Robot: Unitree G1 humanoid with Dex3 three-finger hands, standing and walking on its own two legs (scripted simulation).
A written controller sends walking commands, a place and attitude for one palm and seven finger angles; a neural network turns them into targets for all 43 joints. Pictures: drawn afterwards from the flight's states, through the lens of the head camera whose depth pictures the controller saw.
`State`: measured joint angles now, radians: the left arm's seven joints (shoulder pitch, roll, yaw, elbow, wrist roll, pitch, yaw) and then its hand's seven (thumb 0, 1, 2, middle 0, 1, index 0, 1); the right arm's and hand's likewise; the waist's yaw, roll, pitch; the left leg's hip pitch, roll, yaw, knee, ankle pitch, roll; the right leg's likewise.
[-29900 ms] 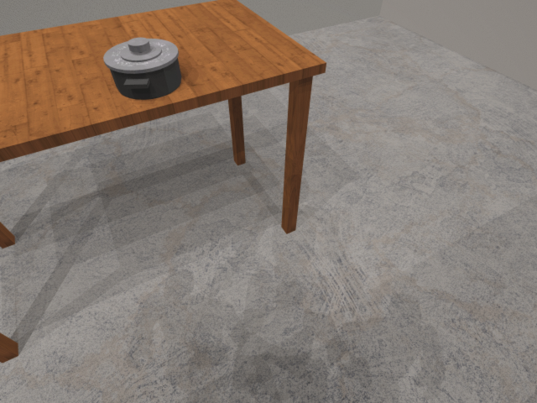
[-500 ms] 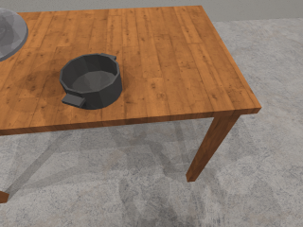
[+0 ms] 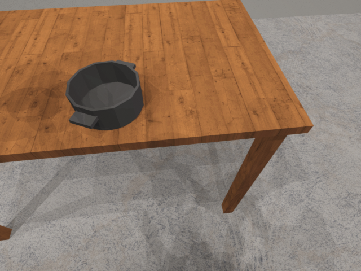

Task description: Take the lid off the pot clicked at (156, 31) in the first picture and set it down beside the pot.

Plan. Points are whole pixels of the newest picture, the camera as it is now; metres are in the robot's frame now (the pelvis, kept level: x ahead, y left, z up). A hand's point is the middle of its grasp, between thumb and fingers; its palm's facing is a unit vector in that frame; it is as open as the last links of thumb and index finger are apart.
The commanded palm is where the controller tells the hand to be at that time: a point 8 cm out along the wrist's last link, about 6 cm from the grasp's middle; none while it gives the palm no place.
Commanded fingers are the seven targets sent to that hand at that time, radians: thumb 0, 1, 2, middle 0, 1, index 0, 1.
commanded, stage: move the lid sideways beside the pot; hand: left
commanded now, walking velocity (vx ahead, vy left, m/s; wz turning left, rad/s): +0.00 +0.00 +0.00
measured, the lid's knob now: out of the picture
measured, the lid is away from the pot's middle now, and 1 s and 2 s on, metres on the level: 0.24 0.23 0.24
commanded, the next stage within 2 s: lower the lid onto the table in 0.08 s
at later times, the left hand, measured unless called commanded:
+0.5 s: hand out of the picture +0.45 +0.37 +0.28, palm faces -0.21 -0.24 -0.95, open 7.2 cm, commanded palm +0.46 +0.37 +0.34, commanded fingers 0.00 0.59 0.99 -0.78 -1.13 -0.92 -1.13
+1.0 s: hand out of the picture +0.46 +0.36 +0.24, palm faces -0.26 -0.24 -0.94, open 7.2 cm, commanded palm +0.46 +0.37 +0.31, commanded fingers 0.00 0.59 0.99 -0.78 -1.13 -0.92 -1.13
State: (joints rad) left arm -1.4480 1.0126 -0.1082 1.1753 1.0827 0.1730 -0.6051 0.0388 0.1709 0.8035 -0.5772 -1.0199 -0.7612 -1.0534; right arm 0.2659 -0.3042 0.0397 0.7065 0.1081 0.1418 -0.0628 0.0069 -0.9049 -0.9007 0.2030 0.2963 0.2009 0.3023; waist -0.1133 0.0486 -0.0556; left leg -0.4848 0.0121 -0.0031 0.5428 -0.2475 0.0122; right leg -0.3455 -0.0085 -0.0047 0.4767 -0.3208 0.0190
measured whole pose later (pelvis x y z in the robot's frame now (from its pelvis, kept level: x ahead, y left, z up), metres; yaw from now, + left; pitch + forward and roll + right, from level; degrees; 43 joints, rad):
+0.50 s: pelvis +0.00 +0.00 +0.00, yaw +0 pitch +11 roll -1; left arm -1.48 1.00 -0.12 1.26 1.07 0.24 -0.60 0.04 0.17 0.80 -0.58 -1.02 -0.76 -1.05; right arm 0.28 -0.30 0.04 0.71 0.11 0.11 -0.06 0.01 -0.90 -0.90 0.20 0.30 0.20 0.30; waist -0.13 0.05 -0.05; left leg -0.48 0.01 0.00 0.54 -0.25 0.02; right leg -0.34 -0.01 0.00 0.47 -0.32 0.02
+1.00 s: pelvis +0.00 +0.01 +0.00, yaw -1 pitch +12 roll -1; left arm -1.39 0.99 -0.08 1.24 1.06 0.19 -0.58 0.04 0.18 0.80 -0.57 -1.02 -0.76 -1.06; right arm 0.30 -0.30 0.03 0.70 0.10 0.12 -0.05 0.01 -0.90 -0.90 0.20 0.30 0.20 0.30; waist -0.14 0.04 -0.06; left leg -0.52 0.01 0.01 0.58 -0.27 0.02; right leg -0.38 -0.01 0.00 0.50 -0.33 0.03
